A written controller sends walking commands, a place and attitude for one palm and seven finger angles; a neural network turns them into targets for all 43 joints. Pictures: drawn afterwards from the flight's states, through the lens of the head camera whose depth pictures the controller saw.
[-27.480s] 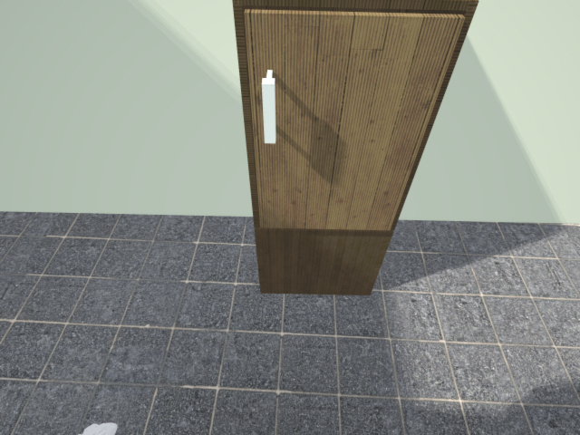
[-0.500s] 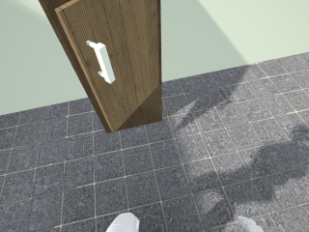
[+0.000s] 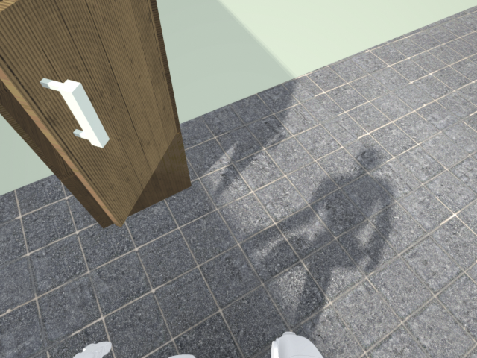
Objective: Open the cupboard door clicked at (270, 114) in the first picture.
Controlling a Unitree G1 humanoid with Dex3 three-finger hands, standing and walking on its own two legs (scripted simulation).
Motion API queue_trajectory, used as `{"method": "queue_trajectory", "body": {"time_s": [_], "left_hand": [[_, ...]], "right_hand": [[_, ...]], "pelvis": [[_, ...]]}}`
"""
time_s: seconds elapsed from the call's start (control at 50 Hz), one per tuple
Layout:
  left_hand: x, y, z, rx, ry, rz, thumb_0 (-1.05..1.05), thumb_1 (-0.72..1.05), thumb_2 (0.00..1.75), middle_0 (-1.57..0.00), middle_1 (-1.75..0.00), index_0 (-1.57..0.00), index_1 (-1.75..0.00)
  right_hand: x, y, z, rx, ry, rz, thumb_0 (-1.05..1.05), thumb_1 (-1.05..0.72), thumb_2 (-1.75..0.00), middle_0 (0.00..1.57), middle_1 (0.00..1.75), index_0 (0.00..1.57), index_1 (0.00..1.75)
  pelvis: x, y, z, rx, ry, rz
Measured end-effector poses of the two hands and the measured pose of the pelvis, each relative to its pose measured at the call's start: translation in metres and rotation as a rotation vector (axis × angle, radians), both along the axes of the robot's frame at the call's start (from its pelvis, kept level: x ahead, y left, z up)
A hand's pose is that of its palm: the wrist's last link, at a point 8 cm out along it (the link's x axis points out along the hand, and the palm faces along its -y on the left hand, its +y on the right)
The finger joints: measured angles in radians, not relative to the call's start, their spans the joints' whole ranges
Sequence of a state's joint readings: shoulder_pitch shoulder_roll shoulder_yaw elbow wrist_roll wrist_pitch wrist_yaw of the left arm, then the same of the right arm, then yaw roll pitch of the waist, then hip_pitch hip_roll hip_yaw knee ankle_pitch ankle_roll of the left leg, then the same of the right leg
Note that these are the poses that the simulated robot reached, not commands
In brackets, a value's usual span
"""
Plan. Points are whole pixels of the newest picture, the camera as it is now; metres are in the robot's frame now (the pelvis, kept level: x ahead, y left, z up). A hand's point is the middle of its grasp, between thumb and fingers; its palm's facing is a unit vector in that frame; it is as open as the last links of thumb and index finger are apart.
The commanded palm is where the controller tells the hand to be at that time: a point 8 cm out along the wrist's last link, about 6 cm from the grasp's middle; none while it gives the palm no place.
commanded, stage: walk to a spot facing it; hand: left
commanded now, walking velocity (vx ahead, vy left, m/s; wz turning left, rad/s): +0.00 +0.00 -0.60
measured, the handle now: (76, 114) +0.47 +0.33 +0.08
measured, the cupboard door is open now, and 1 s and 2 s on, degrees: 41 41 41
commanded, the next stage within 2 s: none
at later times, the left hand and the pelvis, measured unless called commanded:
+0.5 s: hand (162, 320) +0.18 +0.16 -0.18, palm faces -0.30 -0.93 -0.20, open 7.4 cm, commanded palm none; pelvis +0.02 +0.01 -0.01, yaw -19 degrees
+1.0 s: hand (206, 298) +0.23 +0.08 -0.17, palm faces -0.56 -0.80 -0.20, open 7.4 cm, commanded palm none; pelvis +0.10 -0.06 +0.00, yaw -36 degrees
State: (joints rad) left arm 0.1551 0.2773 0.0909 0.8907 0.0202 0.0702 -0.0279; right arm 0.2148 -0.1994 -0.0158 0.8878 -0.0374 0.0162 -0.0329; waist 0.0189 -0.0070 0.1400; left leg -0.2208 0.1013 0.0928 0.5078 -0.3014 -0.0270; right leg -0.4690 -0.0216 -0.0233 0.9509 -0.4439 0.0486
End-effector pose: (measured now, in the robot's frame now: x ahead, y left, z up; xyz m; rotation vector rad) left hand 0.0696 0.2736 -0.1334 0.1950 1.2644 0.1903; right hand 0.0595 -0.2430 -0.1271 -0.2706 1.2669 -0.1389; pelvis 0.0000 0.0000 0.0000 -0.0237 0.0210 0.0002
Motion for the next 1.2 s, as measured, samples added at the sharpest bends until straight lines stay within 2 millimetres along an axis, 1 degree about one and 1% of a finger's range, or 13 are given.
{"method": "queue_trajectory", "body": {"time_s": [0.14,0.24,0.36,0.44,0.62,0.72,0.78,0.82,0.9,0.98,1.04,1.12,1.2], "left_hand": [[0.067,-0.038,0.000,0.039,-0.080,-0.184,0.00,0.91,0.90,-0.20,-0.30,-0.20,-0.30],[0.080,-0.059,0.005,0.033,-0.076,-0.247,0.00,0.91,0.90,-0.20,-0.30,-0.20,-0.30],[0.093,-0.066,-0.002,-0.016,-0.054,-0.313,0.00,0.90,0.90,-0.20,-0.30,-0.20,-0.30],[0.110,-0.061,-0.017,-0.052,-0.058,-0.334,0.00,0.90,0.90,-0.20,-0.30,-0.20,-0.30],[0.142,-0.072,-0.002,-0.066,-0.045,-0.428,0.00,0.91,0.90,-0.20,-0.30,-0.20,-0.30],[0.163,-0.105,0.004,-0.050,-0.033,-0.542,0.00,0.91,0.90,-0.20,-0.30,-0.20,-0.30],[0.179,-0.129,-0.001,-0.035,-0.076,-0.591,0.00,0.91,0.90,-0.20,-0.30,-0.20,-0.30],[0.182,-0.138,0.001,-0.031,-0.088,-0.593,0.00,0.91,0.90,-0.20,-0.30,-0.20,-0.30],[0.179,-0.146,0.005,-0.021,-0.031,-0.599,0.00,0.91,0.90,-0.20,-0.30,-0.20,-0.30],[0.182,-0.148,0.000,-0.023,0.067,-0.621,0.00,0.90,0.90,-0.20,-0.30,-0.20,-0.30],[0.195,-0.148,-0.008,-0.027,0.127,-0.626,0.00,0.90,0.90,-0.20,-0.30,-0.20,-0.30],[0.233,-0.153,-0.029,-0.029,0.174,-0.645,0.00,0.90,0.90,-0.20,-0.30,-0.20,-0.30],[0.293,-0.185,-0.029,-0.030,0.137,-0.727,0.01,0.91,0.90,-0.20,-0.30,-0.20,-0.30]], "right_hand": [[-0.060,-0.038,-0.029,0.017,0.091,-0.190,0.01,-0.90,-0.90,0.21,0.30,0.21,0.30],[-0.061,-0.049,-0.018,-0.004,0.058,-0.270,0.01,-0.90,-0.90,0.20,0.30,0.20,0.30],[-0.043,-0.039,-0.003,-0.012,-0.053,-0.320,0.01,-0.91,-0.90,0.20,0.30,0.20,0.30],[-0.042,-0.024,-0.004,-0.040,-0.102,-0.338,0.01,-0.90,-0.90,0.20,0.30,0.20,0.30],[-0.080,0.005,0.006,-0.001,-0.027,-0.428,0.01,-0.90,-0.90,0.21,0.30,0.21,0.30],[-0.112,0.003,-0.006,0.040,0.000,-0.545,0.00,-0.90,-0.90,0.21,0.30,0.21,0.30],[-0.133,-0.006,-0.024,0.064,0.043,-0.610,0.00,-0.90,-0.90,0.21,0.30,0.21,0.30],[-0.138,-0.014,-0.026,0.070,0.085,-0.631,0.01,-0.90,-0.90,0.21,0.30,0.21,0.30],[-0.115,-0.039,-0.013,0.047,0.051,-0.662,0.01,-0.90,-0.90,0.20,0.30,0.20,0.30],[-0.070,-0.065,0.001,0.006,-0.054,-0.678,0.01,-0.90,-0.90,0.20,0.30,0.20,0.30],[-0.031,-0.081,0.008,-0.025,-0.122,-0.676,0.01,-0.91,-0.90,0.20,0.30,0.20,0.30],[0.012,-0.095,0.004,-0.090,-0.201,-0.676,0.01,-0.90,-0.90,0.20,0.30,0.20,0.30],[0.019,-0.083,0.005,-0.076,-0.174,-0.741,0.00,-0.90,-0.90,0.20,0.30,0.20,0.30]], "pelvis": [[0.006,-0.019,-0.017,0.017,-0.003,-0.108],[0.006,-0.020,-0.008,0.032,-0.022,-0.172],[0.013,-0.010,-0.005,0.035,-0.020,-0.239],[0.022,0.004,-0.015,0.000,-0.002,-0.281],[0.031,0.001,0.001,-0.006,0.003,-0.406],[0.040,-0.016,-0.001,0.002,0.007,-0.485],[0.045,-0.031,-0.014,0.017,0.003,-0.523],[0.050,-0.037,-0.013,0.009,-0.008,-0.538],[0.069,-0.049,-0.003,0.016,-0.017,-0.583],[0.094,-0.060,0.002,0.023,-0.017,-0.626],[0.120,-0.067,-0.001,0.018,-0.020,-0.655],[0.161,-0.075,-0.017,-0.005,-0.015,-0.708],[0.187,-0.089,-0.013,0.003,-0.022,-0.767]]}}
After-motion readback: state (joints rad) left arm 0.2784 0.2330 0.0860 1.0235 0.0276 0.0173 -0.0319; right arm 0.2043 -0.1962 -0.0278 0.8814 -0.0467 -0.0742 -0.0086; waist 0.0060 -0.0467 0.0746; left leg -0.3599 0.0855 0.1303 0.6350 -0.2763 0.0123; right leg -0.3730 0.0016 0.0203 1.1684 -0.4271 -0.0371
